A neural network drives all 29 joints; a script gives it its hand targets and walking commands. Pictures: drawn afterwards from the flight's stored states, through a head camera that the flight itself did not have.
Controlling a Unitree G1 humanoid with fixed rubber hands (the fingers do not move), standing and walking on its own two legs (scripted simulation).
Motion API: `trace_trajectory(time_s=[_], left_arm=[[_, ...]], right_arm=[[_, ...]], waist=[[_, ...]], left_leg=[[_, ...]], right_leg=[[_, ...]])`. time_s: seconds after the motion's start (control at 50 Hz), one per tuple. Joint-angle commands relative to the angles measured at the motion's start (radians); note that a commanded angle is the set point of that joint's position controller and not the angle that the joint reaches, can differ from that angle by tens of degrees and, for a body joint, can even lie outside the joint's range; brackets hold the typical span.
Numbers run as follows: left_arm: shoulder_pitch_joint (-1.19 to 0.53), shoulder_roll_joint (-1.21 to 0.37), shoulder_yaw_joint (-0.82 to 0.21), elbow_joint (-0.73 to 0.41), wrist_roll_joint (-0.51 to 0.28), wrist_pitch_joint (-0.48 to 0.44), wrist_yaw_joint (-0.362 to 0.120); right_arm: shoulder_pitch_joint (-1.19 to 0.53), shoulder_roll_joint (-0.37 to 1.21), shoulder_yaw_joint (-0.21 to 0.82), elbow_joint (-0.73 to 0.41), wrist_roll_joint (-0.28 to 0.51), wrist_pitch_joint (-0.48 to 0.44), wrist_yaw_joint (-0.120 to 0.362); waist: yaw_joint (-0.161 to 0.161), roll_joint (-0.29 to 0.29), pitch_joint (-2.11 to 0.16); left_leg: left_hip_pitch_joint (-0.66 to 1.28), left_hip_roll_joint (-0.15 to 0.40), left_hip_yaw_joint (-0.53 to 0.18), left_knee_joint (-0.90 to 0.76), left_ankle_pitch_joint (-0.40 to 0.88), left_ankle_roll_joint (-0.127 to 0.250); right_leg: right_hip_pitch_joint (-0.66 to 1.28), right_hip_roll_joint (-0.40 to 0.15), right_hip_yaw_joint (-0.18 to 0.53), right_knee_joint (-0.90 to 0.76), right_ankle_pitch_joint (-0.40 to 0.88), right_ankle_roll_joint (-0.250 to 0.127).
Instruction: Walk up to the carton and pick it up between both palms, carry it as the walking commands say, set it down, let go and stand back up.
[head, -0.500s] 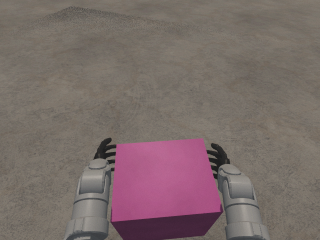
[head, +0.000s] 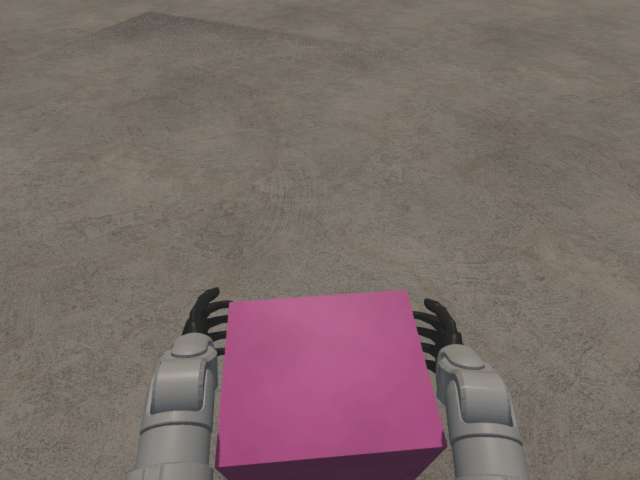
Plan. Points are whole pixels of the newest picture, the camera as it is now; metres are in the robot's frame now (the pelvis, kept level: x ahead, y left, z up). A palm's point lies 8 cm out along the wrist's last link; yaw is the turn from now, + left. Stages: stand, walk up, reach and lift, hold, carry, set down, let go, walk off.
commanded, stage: hold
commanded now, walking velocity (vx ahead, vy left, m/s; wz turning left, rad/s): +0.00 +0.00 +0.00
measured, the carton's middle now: (324, 399) +0.23 +0.00 -0.05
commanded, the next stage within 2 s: carry in 1.36 s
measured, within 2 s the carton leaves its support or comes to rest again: neither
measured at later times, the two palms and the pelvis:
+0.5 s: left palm (196, 349) +0.26 +0.16 +0.03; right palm (447, 359) +0.25 -0.16 +0.03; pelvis +0.00 +0.00 +0.00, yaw +0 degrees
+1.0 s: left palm (196, 347) +0.26 +0.16 +0.03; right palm (445, 358) +0.25 -0.16 +0.02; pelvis +0.00 +0.00 +0.00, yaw +0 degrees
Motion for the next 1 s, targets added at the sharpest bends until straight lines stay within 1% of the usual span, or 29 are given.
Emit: trace_trajectory(time_s=[0.0, 0.02, 0.06, 0.1, 0.12, 0.28, 0.3, 0.32, 0.36, 0.38, 0.44, 0.46, 0.48, 0.5, 0.52, 0.54, 0.56, 0.58, 0.64, 0.66, 0.68, 0.7, 0.72, 0.82, 0.86, 0.88, 0.94, 0.96, 0.98], left_arm=[[-0.568, -0.924, -0.649, -0.124, -0.314, -0.036, -0.284], [-0.566, -0.931, -0.654, -0.115, -0.316, -0.03, -0.285], [-0.573, -0.924, -0.666, -0.142, -0.327, -0.037, -0.288], [-0.563, -0.918, -0.663, -0.135, -0.32, -0.032, -0.287], [-0.582, -0.911, -0.665, -0.153, -0.328, -0.038, -0.289], [-0.584, -0.915, -0.656, -0.131, -0.315, -0.035, -0.286], [-0.576, -0.91, -0.648, -0.125, -0.31, -0.036, -0.287], [-0.602, -0.917, -0.656, -0.133, -0.325, -0.036, -0.288], [-0.583, -0.909, -0.645, -0.114, -0.31, -0.031, -0.291], [-0.584, -0.916, -0.647, -0.106, -0.316, -0.032, -0.292], [-0.576, -0.92, -0.648, -0.118, -0.32, -0.037, -0.293], [-0.598, -0.916, -0.643, -0.11, -0.315, -0.033, -0.293], [-0.599, -0.909, -0.638, -0.115, -0.31, -0.033, -0.292], [-0.598, -0.907, -0.644, -0.116, -0.311, -0.033, -0.295], [-0.606, -0.915, -0.643, -0.096, -0.315, -0.033, -0.297], [-0.609, -0.922, -0.642, -0.092, -0.317, -0.034, -0.297], [-0.625, -0.924, -0.644, -0.105, -0.319, -0.038, -0.296], [-0.622, -0.932, -0.652, -0.109, -0.324, -0.037, -0.297], [-0.622, -0.937, -0.632, -0.075, -0.318, -0.034, -0.296], [-0.613, -0.929, -0.625, -0.071, -0.31, -0.038, -0.301], [-0.611, -0.932, -0.639, -0.09, -0.316, -0.04, -0.298], [-0.601, -0.932, -0.633, -0.086, -0.314, -0.039, -0.298], [-0.619, -0.941, -0.645, -0.098, -0.321, -0.04, -0.297], [-0.604, -0.942, -0.646, -0.093, -0.326, -0.035, -0.294], [-0.598, -0.926, -0.636, -0.094, -0.32, -0.04, -0.295], [-0.598, -0.928, -0.636, -0.1, -0.317, -0.04, -0.294], [-0.608, -0.934, -0.649, -0.115, -0.323, -0.04, -0.293], [-0.568, -0.92, -0.633, -0.105, -0.311, -0.038, -0.292], [-0.595, -0.928, -0.642, -0.113, -0.314, -0.042, -0.29]], right_arm=[[-0.689, 0.871, 0.636, -0.18, 0.267, -0.055, 0.231], [-0.677, 0.864, 0.626, -0.178, 0.264, -0.053, 0.229], [-0.661, 0.876, 0.645, -0.186, 0.268, -0.052, 0.227], [-0.666, 0.861, 0.632, -0.203, 0.262, -0.054, 0.224], [-0.676, 0.881, 0.634, -0.192, 0.266, -0.053, 0.225], [-0.681, 0.868, 0.632, -0.178, 0.269, -0.055, 0.226], [-0.686, 0.877, 0.635, -0.182, 0.274, -0.058, 0.229], [-0.688, 0.879, 0.631, -0.177, 0.269, -0.053, 0.229], [-0.682, 0.88, 0.622, -0.16, 0.267, -0.054, 0.227], [-0.693, 0.887, 0.634, -0.174, 0.273, -0.055, 0.227], [-0.706, 0.892, 0.651, -0.201, 0.28, -0.056, 0.225], [-0.688, 0.882, 0.623, -0.159, 0.265, -0.052, 0.226], [-0.683, 0.888, 0.616, -0.145, 0.263, -0.05, 0.226], [-0.668, 0.889, 0.611, -0.145, 0.265, -0.051, 0.227], [-0.696, 0.886, 0.623, -0.149, 0.266, -0.055, 0.228], [-0.704, 0.894, 0.617, -0.149, 0.271, -0.056, 0.228], [-0.715, 0.894, 0.617, -0.146, 0.266, -0.058, 0.231], [-0.696, 0.895, 0.616, -0.152, 0.268, -0.058, 0.232], [-0.734, 0.89, 0.623, -0.156, 0.271, -0.057, 0.231], [-0.735, 0.882, 0.613, -0.16, 0.265, -0.061, 0.236], [-0.721, 0.895, 0.621, -0.157, 0.263, -0.058, 0.234], [-0.722, 0.902, 0.63, -0.157, 0.278, -0.06, 0.232], [-0.701, 0.89, 0.619, -0.142, 0.267, -0.058, 0.233], [-0.698, 0.893, 0.622, -0.155, 0.272, -0.054, 0.234], [-0.703, 0.888, 0.619, -0.162, 0.273, -0.058, 0.234], [-0.7, 0.898, 0.627, -0.143, 0.273, -0.055, 0.235], [-0.692, 0.893, 0.619, -0.157, 0.266, -0.056, 0.234], [-0.688, 0.883, 0.628, -0.177, 0.274, -0.058, 0.233], [-0.713, 0.882, 0.629, -0.185, 0.277, -0.063, 0.234]], waist=[[0.005, -0.013, -0.257], [-0.001, 0.003, -0.259], [-0.002, -0.022, -0.26], [-0.003, 0.001, -0.255], [0.0, -0.02, -0.261], [0.013, 0.008, -0.267], [0.021, 0.002, -0.266], [0.007, -0.024, -0.263], [0.015, 0.012, -0.257], [0.018, -0.016, -0.263], [0.022, -0.014, -0.278], [0.008, 0.009, -0.258], [0.011, -0.009, -0.244], [0.014, 0.021, -0.235], [0.007, -0.01, -0.235], [0.011, 0.023, -0.255], [0.01, 0.0, -0.253], [0.008, 0.02, -0.252], [0.014, 0.001, -0.251], [0.02, -0.002, -0.267], [0.007, -0.02, -0.275], [0.021, 0.002, -0.293], [0.005, 0.023, -0.295], [-0.001, 0.0, -0.267], [0.017, 0.004, -0.267], [0.014, -0.014, -0.26], [0.003, 0.0, -0.266], [0.027, 0.021, -0.274], [0.015, 0.014, -0.292]], left_leg=[[0.149, -0.093, 0.026, -0.045, 0.18, 0.01], [0.16, -0.09, 0.024, -0.046, 0.192, 0.004], [0.157, -0.091, 0.025, -0.046, 0.182, 0.007], [0.154, -0.091, 0.027, -0.046, 0.171, 0.005], [0.157, -0.093, 0.026, -0.042, 0.176, 0.009], [0.149, -0.093, 0.028, -0.042, 0.153, 0.009], [0.137, -0.092, 0.03, -0.045, 0.151, 0.009], [0.158, -0.091, 0.027, -0.041, 0.134, 0.011], [0.13, -0.095, 0.033, -0.044, 0.127, 0.01], [0.152, -0.091, 0.03, -0.042, 0.141, 0.01], [0.157, -0.095, 0.032, -0.038, 0.176, 0.013], [0.146, -0.092, 0.033, -0.047, 0.143, 0.007], [0.137, -0.091, 0.029, -0.052, 0.119, 0.011], [0.126, -0.092, 0.035, -0.055, 0.12, 0.007], [0.136, -0.092, 0.03, -0.054, 0.119, 0.012], [0.132, -0.095, 0.033, -0.05, 0.112, 0.011], [0.138, -0.089, 0.03, -0.05, 0.106, 0.012], [0.155, -0.089, 0.03, -0.048, 0.12, 0.006], [0.135, -0.092, 0.033, -0.049, 0.096, 0.01], [0.139, -0.092, 0.031, -0.048, 0.119, 0.009], [0.149, -0.088, 0.023, -0.047, 0.136, 0.013], [0.135, -0.092, 0.032, -0.043, 0.151, 0.011], [0.144, -0.09, 0.029, -0.046, 0.154, 0.006], [0.146, -0.088, 0.027, -0.05, 0.145, 0.004], [0.129, -0.087, 0.029, -0.056, 0.137, 0.007], [0.147, -0.086, 0.025, -0.054, 0.148, 0.012], [0.154, -0.085, 0.027, -0.053, 0.155, 0.006], [0.145, -0.088, 0.029, -0.054, 0.184, 0.008], [0.155, -0.085, 0.026, -0.049, 0.17, 0.006]], right_leg=[[-0.068, 0.098, -0.037, -0.107, 0.178, -0.018], [-0.075, 0.101, -0.036, -0.112, 0.178, -0.024], [-0.068, 0.102, -0.041, -0.107, 0.184, -0.018], [-0.064, 0.101, -0.039, -0.11, 0.174, -0.022], [-0.075, 0.1, -0.039, -0.111, 0.172, -0.019], [-0.071, 0.102, -0.039, -0.107, 0.146, -0.024], [-0.064, 0.103, -0.041, -0.105, 0.148, -0.026], [-0.09, 0.102, -0.043, -0.11, 0.127, -0.024], [-0.076, 0.099, -0.042, -0.111, 0.127, -0.023], [-0.086, 0.101, -0.043, -0.112, 0.136, -0.021], [-0.071, 0.099, -0.04, -0.109, 0.173, -0.017], [-0.074, 0.1, -0.041, -0.112, 0.139, -0.021], [-0.076, 0.1, -0.042, -0.115, 0.115, -0.022], [-0.074, 0.099, -0.037, -0.117, 0.118, -0.025], [-0.083, 0.101, -0.042, -0.122, 0.112, -0.02], [-0.076, 0.093, -0.037, -0.118, 0.116, -0.022], [-0.091, 0.097, -0.037, -0.116, 0.097, -0.027], [-0.097, 0.099, -0.037, -0.118, 0.108, -0.03], [-0.087, 0.1, -0.044, -0.117, 0.091, -0.021], [-0.085, 0.102, -0.045, -0.118, 0.115, -0.024], [-0.079, 0.101, -0.043, -0.116, 0.132, -0.021], [-0.053, 0.099, -0.043, -0.107, 0.155, -0.019], [-0.052, 0.101, -0.042, -0.107, 0.155, -0.025], [-0.071, 0.102, -0.047, -0.114, 0.139, -0.023], [-0.059, 0.101, -0.042, -0.112, 0.138, -0.028], [-0.076, 0.099, -0.04, -0.116, 0.139, -0.024], [-0.072, 0.102, -0.042, -0.113, 0.143, -0.027], [-0.054, 0.1, -0.038, -0.113, 0.172, -0.028], [-0.059, 0.1, -0.039, -0.108, 0.161, -0.029]])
